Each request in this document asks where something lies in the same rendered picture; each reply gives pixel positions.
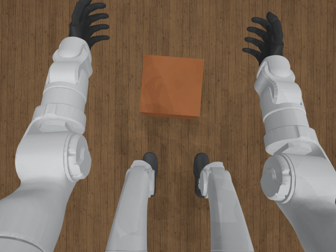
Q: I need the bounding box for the right robot upper arm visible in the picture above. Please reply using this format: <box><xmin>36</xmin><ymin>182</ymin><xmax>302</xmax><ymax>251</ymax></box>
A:
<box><xmin>260</xmin><ymin>153</ymin><xmax>336</xmax><ymax>252</ymax></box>

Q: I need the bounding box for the right robot forearm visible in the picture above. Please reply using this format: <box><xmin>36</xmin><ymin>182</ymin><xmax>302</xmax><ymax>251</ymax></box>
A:
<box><xmin>254</xmin><ymin>55</ymin><xmax>332</xmax><ymax>165</ymax></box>

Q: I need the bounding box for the robot right hand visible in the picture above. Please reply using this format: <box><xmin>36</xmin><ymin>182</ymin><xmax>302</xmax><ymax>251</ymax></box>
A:
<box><xmin>242</xmin><ymin>12</ymin><xmax>284</xmax><ymax>66</ymax></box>

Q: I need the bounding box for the carton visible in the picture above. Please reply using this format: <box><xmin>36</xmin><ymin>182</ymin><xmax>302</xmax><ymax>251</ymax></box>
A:
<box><xmin>140</xmin><ymin>55</ymin><xmax>204</xmax><ymax>119</ymax></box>

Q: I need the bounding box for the left robot forearm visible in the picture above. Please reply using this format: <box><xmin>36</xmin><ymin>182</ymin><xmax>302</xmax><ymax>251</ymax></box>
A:
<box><xmin>15</xmin><ymin>37</ymin><xmax>93</xmax><ymax>179</ymax></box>

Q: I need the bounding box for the left robot thigh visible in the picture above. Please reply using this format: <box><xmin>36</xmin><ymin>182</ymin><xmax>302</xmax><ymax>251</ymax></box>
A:
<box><xmin>105</xmin><ymin>166</ymin><xmax>154</xmax><ymax>252</ymax></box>

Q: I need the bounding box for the robot left foot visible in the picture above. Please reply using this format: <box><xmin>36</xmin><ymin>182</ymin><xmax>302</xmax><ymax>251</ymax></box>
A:
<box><xmin>142</xmin><ymin>152</ymin><xmax>158</xmax><ymax>197</ymax></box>

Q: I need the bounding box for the left robot upper arm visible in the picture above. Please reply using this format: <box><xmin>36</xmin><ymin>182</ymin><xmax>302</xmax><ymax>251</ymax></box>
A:
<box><xmin>0</xmin><ymin>131</ymin><xmax>91</xmax><ymax>252</ymax></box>

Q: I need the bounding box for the robot left hand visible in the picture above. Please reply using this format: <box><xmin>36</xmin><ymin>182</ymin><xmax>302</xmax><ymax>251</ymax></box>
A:
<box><xmin>69</xmin><ymin>0</ymin><xmax>110</xmax><ymax>50</ymax></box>

